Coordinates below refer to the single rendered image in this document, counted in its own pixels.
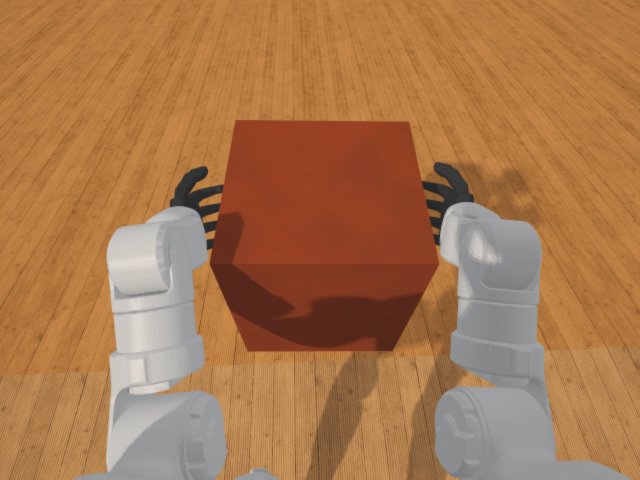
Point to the right robot hand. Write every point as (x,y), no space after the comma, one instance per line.
(451,197)

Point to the robot left forearm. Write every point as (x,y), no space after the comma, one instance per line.
(151,286)

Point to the carton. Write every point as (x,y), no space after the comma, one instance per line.
(323,240)

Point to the robot right upper arm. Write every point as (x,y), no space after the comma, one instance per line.
(491,433)

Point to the left robot hand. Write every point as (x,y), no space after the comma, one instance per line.
(183,198)

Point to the robot right forearm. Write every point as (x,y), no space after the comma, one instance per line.
(498,264)

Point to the robot left upper arm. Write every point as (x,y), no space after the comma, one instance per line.
(176,436)

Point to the robot left shin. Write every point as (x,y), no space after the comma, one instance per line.
(259,470)

